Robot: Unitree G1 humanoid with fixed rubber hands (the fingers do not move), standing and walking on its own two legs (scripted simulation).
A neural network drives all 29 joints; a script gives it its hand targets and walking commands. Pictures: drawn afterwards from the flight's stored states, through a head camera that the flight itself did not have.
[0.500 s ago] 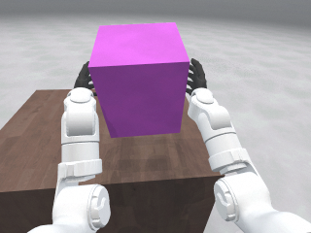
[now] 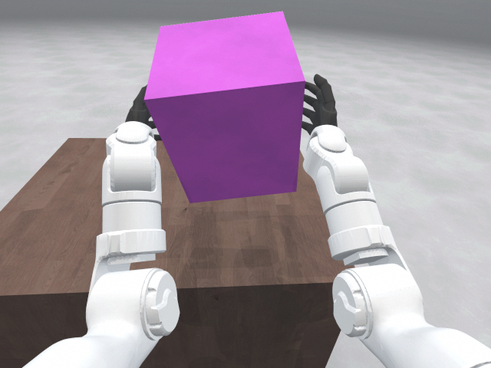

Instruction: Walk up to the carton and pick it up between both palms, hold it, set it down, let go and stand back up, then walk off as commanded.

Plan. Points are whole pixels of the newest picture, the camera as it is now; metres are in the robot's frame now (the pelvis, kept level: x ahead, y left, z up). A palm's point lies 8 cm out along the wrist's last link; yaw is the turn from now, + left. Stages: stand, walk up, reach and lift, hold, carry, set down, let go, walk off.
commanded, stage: set down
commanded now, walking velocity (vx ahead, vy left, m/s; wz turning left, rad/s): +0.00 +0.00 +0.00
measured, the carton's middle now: (232, 114) +0.40 +0.00 +0.29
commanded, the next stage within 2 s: none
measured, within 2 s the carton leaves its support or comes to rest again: neither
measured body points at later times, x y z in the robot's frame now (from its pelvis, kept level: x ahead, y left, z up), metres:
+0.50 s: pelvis +0.00 +0.00 +0.00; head -0.02 +0.02 +0.45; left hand +0.39 +0.14 +0.16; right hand +0.39 -0.14 +0.20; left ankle +0.00 +0.13 -0.75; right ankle +0.00 -0.14 -0.75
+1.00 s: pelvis +0.01 +0.00 +0.00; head -0.02 +0.02 +0.45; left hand +0.40 +0.14 +0.16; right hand +0.40 -0.14 +0.18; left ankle +0.00 +0.13 -0.75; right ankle +0.00 -0.14 -0.75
